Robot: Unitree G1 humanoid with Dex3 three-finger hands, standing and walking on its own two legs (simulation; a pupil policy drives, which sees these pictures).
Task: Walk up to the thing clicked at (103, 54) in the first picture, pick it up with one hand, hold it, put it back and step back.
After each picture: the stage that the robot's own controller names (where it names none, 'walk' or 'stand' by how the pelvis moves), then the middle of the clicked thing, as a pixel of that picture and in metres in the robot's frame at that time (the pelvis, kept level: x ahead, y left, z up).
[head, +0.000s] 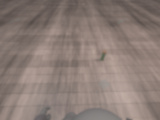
stand; (103, 55) +1.23 -0.30 -0.66
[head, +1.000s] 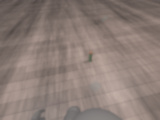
walk; (90, 56) +1.14 +0.04 -0.63
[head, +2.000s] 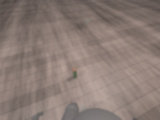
walk; (74, 73) +0.71 +0.25 -0.64
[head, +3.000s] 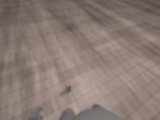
walk; (68, 87) +0.46 +0.21 -0.64
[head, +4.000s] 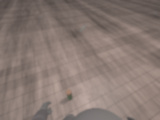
stand; (69, 95) +0.40 +0.23 -0.65
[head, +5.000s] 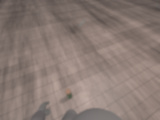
stand; (69, 94) +0.37 +0.23 -0.64
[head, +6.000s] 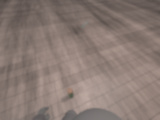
stand; (70, 93) +0.39 +0.21 -0.66
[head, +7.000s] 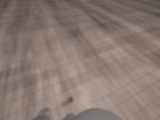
stand; (69, 97) +0.36 +0.22 -0.66
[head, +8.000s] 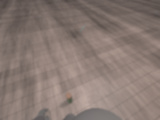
stand; (69, 98) +0.35 +0.22 -0.66
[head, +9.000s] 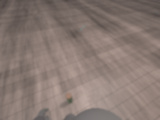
stand; (69, 98) +0.35 +0.22 -0.66
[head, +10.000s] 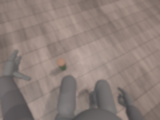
go down; (62, 65) +0.41 +0.23 -0.35
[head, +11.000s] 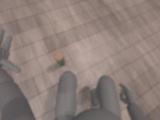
go down; (60, 60) +0.42 +0.25 -0.27
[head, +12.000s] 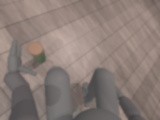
close in; (39, 54) +0.40 +0.29 -0.16
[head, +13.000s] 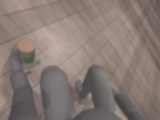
close; (28, 53) +0.41 +0.30 -0.15
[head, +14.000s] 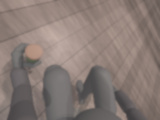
lift; (33, 56) +0.37 +0.28 -0.16
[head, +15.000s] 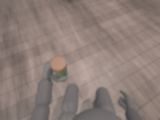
lift; (61, 71) +0.32 +0.19 +0.03
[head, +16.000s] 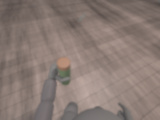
hold; (64, 73) +0.31 +0.17 +0.04
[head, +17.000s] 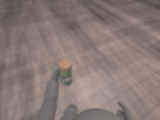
hold; (66, 74) +0.32 +0.16 +0.03
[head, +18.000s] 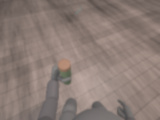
crouch; (66, 74) +0.33 +0.16 -0.01
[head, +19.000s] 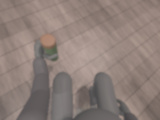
lower; (51, 50) +0.45 +0.22 -0.05
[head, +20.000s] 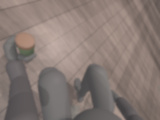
lower; (27, 50) +0.42 +0.29 -0.15
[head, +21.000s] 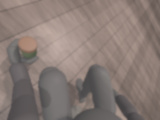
lower; (29, 52) +0.41 +0.29 -0.16
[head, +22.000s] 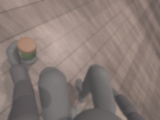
lower; (29, 53) +0.40 +0.29 -0.16
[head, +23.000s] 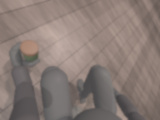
lower; (31, 55) +0.39 +0.29 -0.16
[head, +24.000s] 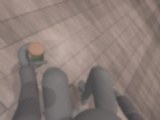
open; (37, 56) +0.40 +0.27 -0.16
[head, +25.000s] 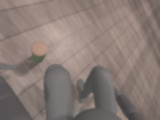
stand; (38, 54) +0.38 +0.26 -0.17
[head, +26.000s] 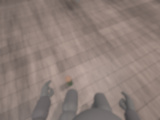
stand; (69, 81) +0.38 +0.20 -0.49
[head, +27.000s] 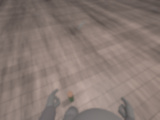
stand; (70, 97) +0.36 +0.19 -0.60
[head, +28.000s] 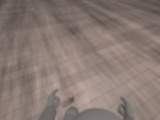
stand; (71, 97) +0.35 +0.18 -0.60
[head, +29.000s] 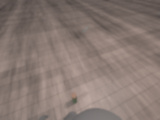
stand; (74, 98) +0.37 +0.17 -0.65
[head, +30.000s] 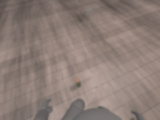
walk; (78, 82) +0.44 +0.18 -0.64
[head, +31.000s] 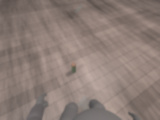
walk; (73, 68) +0.69 +0.18 -0.64
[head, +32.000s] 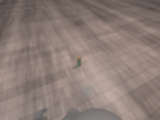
stand; (79, 61) +0.99 +0.21 -0.64
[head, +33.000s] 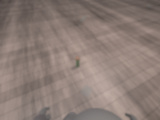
stand; (77, 62) +0.98 +0.21 -0.66
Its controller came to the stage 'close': yes
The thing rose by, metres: 0.69
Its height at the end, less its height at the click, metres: +0.00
